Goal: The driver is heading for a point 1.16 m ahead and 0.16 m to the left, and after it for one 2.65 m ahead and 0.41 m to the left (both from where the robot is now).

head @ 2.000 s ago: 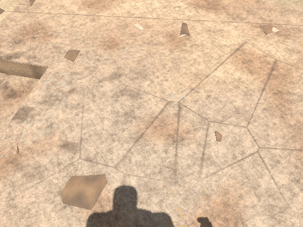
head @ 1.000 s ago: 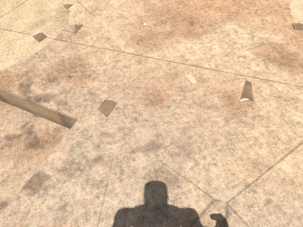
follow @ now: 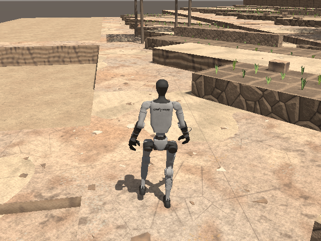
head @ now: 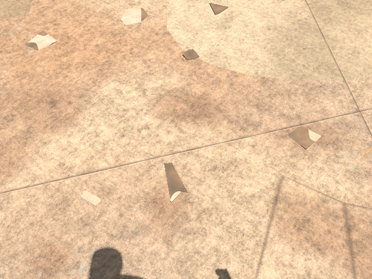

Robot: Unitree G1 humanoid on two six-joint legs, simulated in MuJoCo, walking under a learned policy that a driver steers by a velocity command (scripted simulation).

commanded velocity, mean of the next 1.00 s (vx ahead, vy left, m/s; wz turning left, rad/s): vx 0.50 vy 0.00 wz -0.07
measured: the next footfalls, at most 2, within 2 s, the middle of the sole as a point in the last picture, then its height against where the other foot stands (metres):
left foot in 0.26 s outside the picture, level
right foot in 0.78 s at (236, 238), level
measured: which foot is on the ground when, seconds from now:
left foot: up 0.00-0.24, down 0.26-0.80, up 0.82-1.00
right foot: down 0.00-0.28, up 0.30-0.76, down 0.78-1.00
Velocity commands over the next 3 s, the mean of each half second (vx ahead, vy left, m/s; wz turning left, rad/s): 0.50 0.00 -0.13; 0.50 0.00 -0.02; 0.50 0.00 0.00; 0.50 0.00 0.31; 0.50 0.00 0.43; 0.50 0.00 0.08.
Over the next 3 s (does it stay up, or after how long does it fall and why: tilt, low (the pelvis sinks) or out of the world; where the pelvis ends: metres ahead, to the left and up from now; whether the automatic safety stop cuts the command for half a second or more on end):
stays up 1.65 0.18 -0.01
